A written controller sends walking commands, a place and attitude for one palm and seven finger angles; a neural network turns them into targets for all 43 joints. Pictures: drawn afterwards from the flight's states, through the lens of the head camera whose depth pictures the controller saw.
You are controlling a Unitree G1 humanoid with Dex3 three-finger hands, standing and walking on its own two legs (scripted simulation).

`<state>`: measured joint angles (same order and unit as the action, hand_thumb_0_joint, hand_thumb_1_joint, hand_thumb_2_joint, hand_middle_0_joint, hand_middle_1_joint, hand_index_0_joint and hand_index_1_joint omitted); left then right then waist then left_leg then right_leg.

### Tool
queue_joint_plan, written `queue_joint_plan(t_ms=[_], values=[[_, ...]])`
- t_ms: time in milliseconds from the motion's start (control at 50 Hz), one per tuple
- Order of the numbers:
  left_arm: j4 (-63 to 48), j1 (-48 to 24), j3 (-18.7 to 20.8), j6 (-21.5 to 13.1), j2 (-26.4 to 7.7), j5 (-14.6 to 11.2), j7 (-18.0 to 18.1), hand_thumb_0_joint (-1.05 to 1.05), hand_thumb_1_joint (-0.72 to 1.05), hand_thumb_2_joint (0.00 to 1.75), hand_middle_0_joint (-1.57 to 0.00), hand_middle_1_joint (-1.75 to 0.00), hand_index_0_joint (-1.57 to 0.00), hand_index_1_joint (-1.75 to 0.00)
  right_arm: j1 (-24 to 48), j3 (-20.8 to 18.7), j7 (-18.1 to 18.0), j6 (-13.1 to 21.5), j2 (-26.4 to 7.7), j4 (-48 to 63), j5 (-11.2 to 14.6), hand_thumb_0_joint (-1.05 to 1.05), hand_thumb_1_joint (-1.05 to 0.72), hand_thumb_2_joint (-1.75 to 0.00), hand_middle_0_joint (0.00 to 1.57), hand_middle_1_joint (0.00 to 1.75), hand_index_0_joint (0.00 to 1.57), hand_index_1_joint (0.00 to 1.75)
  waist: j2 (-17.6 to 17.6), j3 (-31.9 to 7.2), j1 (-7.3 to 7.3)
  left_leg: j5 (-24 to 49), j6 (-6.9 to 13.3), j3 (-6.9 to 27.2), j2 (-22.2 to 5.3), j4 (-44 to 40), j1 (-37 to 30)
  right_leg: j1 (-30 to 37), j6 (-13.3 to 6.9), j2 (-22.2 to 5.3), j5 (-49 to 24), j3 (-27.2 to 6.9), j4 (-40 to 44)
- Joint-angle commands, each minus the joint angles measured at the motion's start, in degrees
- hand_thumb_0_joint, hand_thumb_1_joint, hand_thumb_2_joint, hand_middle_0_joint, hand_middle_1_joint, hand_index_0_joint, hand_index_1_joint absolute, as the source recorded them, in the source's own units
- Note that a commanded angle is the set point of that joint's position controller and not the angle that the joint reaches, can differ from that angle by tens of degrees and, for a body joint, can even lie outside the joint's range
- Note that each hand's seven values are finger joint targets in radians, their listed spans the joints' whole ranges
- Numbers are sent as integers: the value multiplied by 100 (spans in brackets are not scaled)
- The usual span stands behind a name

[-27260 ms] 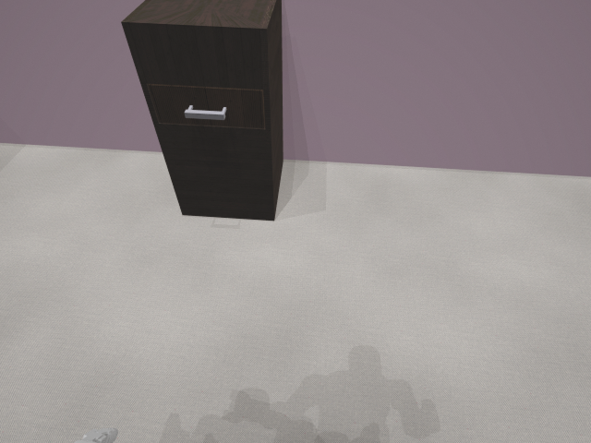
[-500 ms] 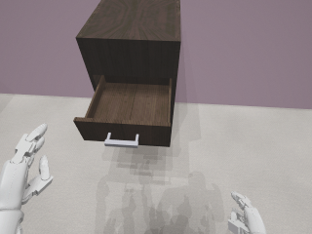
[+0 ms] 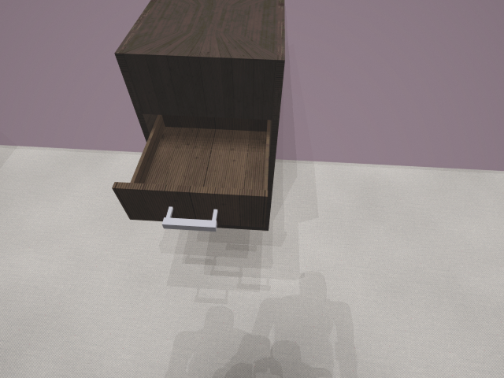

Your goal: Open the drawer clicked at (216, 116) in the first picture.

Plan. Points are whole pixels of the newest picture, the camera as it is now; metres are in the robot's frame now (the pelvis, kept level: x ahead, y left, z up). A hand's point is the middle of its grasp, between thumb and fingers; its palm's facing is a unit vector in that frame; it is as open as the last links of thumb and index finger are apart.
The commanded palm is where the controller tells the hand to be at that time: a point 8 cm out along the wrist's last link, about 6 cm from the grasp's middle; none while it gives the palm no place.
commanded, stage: let the arm hang, fingers relaxed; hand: left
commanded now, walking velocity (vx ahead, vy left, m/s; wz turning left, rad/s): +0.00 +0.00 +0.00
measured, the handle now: (191, 218) +0.50 +0.19 -0.20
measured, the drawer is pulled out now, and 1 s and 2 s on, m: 0.29 0.29 0.29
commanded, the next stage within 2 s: look to check the result in 0.54 s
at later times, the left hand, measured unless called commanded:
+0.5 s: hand out of the picture -0.01 +0.14 -0.18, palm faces +0.05 -0.99 -0.16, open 7.3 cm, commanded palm none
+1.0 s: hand out of the picture -0.02 +0.13 -0.17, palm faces +0.06 -0.98 -0.17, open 7.3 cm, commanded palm none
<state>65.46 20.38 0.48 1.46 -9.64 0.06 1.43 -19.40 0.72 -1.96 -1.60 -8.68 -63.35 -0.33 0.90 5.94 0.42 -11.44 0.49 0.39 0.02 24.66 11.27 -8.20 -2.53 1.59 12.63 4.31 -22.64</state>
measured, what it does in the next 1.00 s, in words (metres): stands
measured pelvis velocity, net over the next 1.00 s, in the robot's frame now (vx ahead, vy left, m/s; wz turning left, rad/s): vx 0.01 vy -0.02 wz -0.01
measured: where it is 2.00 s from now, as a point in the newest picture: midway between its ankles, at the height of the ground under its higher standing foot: outside the picture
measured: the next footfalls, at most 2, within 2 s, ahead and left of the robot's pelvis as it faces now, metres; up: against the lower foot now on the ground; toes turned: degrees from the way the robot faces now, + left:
none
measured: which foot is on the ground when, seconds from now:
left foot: down 0.00-1.00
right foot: down 0.00-1.00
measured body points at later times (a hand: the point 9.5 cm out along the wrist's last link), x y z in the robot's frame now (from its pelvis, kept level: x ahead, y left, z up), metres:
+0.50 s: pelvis +0.00 -0.01 +0.00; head +0.01 -0.02 +0.45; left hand -0.01 +0.19 -0.16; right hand -0.03 -0.20 -0.17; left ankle +0.02 +0.11 -0.74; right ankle +0.00 -0.09 -0.74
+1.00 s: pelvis +0.01 -0.02 +0.00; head +0.02 -0.03 +0.45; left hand -0.02 +0.18 -0.16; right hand -0.02 -0.22 -0.17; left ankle +0.02 +0.11 -0.74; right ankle +0.00 -0.09 -0.74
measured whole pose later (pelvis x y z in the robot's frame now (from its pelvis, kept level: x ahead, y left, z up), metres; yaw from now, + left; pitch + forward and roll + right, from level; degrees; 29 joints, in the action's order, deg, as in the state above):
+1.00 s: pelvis +0.01 -0.02 +0.00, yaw -1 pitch -2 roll +0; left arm 65.7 18.7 0.6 -0.3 -5.3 0.0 2.1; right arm -18.1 0.0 -2.7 -0.6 -5.8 -64.9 -0.4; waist 1.3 3.6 0.0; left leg -12.2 -1.4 0.2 -1.7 24.2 9.9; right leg -7.4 -4.4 3.3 13.6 4.0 -22.9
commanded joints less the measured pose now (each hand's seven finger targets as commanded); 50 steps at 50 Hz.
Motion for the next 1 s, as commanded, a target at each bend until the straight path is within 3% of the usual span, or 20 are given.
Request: queue_joint_plan(t_ms=[0, 80, 180, 260, 360, 740, 860, 980], values=[[-77, 250, 26, -155, -414, 19, 64, 0, 90, 90, -20, -30, -20, -30, -343, -98, -63, 129, -392, 70, -1, 0, -90, -90, 20, 30, 20, 30, -115, 43, -44, 62, 227, 468, -473, -481, 42, -288, -124, -682, 296, -754, 653], [-32, 300, 38, -147, -361, 30, 82, 0, 90, 90, -20, -30, -20, -30, -448, -115, -53, 97, -294, -24, -23, 0, -90, -90, 20, 30, 20, 30, -302, 193, -59, -224, 211, 397, -414, -447, 132, -484, -126, -675, 759, -816, 736], [-80, 305, 63, -150, -281, 40, 92, 0, 90, 90, -20, -30, -20, -30, -519, -120, -60, 114, -175, -49, -38, 0, -90, -90, 20, 30, 20, 30, -111, 270, -55, -301, 220, 412, -400, -455, 248, -590, -135, -646, 794, -824, 672], [-114, 315, 76, -173, -203, 43, 94, 0, 90, 90, -20, -30, -20, -30, -528, -134, -68, 146, -97, -47, -42, 0, -90, -90, 20, 30, 20, 30, -149, 210, -48, -112, 220, 403, -423, -442, 220, -553, -133, -628, 545, -801, 606], [-123, 275, 86, -194, -148, 38, 103, 0, 90, 90, -20, -30, -20, -30, -510, -133, -98, 191, -56, -52, -25, 0, -90, -90, 20, 30, 20, 30, 65, 155, -33, 206, 216, 414, -477, -449, 182, -393, -134, -599, 46, -760, 497], [-45, 345, 80, -238, -141, 26, 114, 0, 90, 90, -20, -30, -20, -30, -471, -147, -116, 170, -63, -96, -9, 0, -90, -90, 20, 30, 20, 30, -140, 34, -64, 511, 171, 282, -494, -359, -115, -275, -131, -643, -368, -776, 602], [-18, 361, 79, -233, -132, 19, 118, 0, 90, 90, -20, -30, -20, -30, -450, -149, -111, 138, -49, -136, -23, 0, -90, -90, 20, 30, 20, 30, -80, 175, -65, 343, 137, 241, -457, -329, -92, -406, -124, -652, -37, -836, 731], [-20, 375, 97, -243, -133, 19, 123, 0, 90, 90, -20, -30, -20, -30, -434, -153, -122, 157, -55, -136, -14, 0, -90, -90, 20, 30, 20, 30, -170, 50, -55, 474, 128, 229, -463, -312, -119, -244, -98, -664, -394, -809, 673]])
